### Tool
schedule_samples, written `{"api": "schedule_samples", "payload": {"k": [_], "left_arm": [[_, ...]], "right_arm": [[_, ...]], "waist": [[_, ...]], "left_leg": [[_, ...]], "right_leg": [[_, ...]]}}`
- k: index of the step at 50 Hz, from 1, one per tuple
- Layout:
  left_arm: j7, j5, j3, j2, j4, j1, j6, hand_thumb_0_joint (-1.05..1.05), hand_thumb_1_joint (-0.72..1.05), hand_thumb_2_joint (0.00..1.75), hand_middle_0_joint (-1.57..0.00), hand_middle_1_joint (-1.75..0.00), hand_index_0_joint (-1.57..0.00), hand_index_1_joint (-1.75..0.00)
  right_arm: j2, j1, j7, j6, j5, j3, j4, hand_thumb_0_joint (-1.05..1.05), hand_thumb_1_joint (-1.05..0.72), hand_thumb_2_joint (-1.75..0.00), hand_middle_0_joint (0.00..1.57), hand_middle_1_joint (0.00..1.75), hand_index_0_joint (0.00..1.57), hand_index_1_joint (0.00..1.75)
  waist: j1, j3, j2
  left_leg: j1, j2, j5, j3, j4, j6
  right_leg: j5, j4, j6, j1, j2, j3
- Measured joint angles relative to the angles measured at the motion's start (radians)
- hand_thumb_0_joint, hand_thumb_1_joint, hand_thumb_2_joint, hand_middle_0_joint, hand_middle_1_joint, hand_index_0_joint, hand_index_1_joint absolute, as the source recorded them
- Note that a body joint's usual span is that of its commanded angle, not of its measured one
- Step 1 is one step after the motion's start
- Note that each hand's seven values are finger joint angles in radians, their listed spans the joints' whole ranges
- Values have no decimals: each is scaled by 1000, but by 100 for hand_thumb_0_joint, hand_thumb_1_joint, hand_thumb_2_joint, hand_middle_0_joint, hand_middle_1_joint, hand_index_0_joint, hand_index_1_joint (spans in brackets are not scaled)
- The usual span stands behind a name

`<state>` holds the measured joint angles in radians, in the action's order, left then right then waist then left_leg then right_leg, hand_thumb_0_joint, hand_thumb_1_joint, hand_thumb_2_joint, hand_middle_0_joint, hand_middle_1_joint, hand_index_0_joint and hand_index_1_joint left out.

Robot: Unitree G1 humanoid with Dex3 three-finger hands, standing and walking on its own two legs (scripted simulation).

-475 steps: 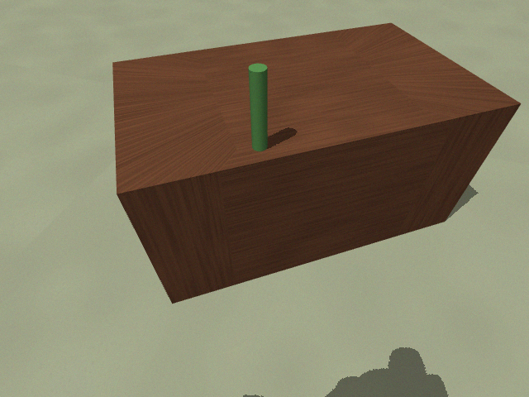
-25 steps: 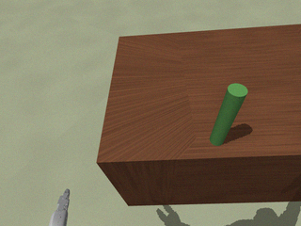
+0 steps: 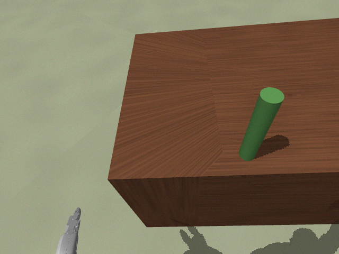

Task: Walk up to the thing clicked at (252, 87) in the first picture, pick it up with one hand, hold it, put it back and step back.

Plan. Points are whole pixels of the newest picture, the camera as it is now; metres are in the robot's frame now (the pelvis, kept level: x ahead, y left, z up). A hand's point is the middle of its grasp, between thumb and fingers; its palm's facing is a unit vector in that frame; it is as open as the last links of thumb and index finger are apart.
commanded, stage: go down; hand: right
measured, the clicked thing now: (257, 130) +0.43 -0.18 +0.03
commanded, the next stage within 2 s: approach in 1.04 s
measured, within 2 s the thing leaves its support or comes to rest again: neither
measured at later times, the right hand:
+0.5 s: hand out of the picture +0.35 -0.37 +0.09, palm faces +0.13 +0.99 +0.01, open 17.7 cm
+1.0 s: hand out of the picture +0.35 -0.37 +0.09, palm faces +0.13 +0.99 +0.02, open 17.7 cm
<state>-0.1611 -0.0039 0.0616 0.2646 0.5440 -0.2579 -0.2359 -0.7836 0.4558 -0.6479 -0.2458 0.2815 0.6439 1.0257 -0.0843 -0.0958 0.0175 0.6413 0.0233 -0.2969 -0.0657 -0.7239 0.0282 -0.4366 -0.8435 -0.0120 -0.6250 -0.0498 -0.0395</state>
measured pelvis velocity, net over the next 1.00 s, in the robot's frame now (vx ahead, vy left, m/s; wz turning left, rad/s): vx -0.01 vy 0.00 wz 0.00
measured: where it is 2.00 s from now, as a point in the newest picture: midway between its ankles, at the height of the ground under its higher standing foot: outside the picture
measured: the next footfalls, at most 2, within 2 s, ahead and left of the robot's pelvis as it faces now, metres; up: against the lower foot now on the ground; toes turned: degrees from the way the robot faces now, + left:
none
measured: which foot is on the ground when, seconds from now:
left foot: down 0.00-1.00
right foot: down 0.00-1.00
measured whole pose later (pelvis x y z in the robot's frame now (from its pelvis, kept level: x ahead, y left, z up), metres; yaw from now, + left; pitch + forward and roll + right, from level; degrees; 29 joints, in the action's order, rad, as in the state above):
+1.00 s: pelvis -0.01 +0.00 -0.01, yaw +0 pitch +13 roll +3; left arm -0.17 0.00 0.07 0.27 0.48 -0.29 -0.25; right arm -0.77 0.46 -0.67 -0.25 0.27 0.65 1.02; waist -0.09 -0.11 0.02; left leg 0.71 0.03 -0.32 -0.07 -0.80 0.03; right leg -0.46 -0.92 -0.01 -0.69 -0.05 -0.05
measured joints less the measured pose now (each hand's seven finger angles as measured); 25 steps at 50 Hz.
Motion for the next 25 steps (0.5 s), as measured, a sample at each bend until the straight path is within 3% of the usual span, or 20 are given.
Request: {"api": "schedule_samples", "payload": {"k": [25], "left_arm": [[4,5,4,4,-32,-21,-3,-1,-54,6,-6,-5,-6,-5]], "right_arm": [[9,-2,-11,1,-7,0,-11,-2,61,-7,3,6,5,6]], "waist": [[-3,-10,0]], "left_leg": [[36,0,-11,0,-40,0]], "right_leg": [[-13,-43,0,-37,0,-3]]}}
